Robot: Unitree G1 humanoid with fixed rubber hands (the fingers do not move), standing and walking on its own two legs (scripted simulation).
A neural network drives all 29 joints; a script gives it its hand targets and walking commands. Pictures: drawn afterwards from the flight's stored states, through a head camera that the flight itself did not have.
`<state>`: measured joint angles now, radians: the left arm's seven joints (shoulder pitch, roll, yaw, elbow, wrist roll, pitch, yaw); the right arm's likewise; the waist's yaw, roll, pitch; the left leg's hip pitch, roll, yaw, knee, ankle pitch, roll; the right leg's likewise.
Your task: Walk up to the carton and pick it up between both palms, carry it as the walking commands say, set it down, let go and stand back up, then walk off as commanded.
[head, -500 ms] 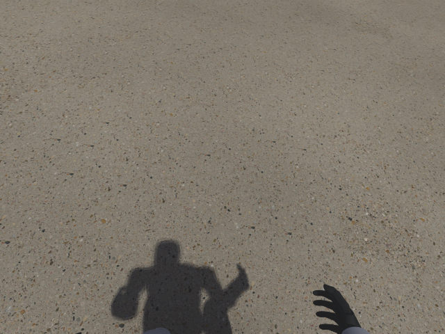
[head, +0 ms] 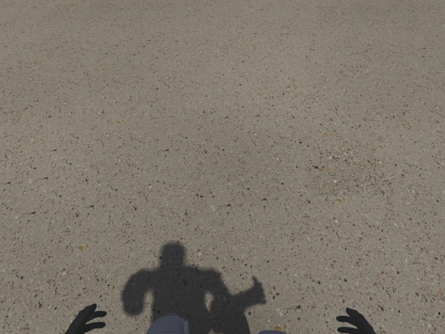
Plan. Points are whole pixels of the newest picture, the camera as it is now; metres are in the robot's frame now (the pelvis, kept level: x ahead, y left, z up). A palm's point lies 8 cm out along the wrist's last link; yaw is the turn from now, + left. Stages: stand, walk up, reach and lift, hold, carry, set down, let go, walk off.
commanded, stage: walk up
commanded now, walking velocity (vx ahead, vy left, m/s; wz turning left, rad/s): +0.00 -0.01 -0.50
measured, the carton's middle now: out of the picture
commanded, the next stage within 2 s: none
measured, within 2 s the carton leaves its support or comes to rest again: neither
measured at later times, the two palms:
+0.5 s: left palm (99, 326) +0.16 +0.23 -0.12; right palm out of the picture +0.04 -0.26 -0.09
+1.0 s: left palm (130, 273) +0.25 +0.19 -0.13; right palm out of the picture +0.07 -0.30 -0.09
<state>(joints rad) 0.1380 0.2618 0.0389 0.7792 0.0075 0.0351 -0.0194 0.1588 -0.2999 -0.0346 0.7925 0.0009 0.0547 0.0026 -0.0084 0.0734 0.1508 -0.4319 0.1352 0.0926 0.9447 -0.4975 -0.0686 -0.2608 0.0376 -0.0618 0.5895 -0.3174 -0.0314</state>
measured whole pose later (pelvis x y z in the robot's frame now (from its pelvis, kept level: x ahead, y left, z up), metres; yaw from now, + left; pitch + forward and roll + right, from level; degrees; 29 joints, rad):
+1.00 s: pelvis +0.10 -0.03 +0.01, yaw -32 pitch +0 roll +0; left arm 0.32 0.27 0.08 0.93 0.03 0.01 -0.05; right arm 0.19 -0.22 -0.05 0.81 -0.02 -0.04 0.00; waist 0.03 -0.04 0.00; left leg -0.23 0.06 0.17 0.57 -0.33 0.02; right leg -0.23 0.02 0.07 0.83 -0.41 -0.02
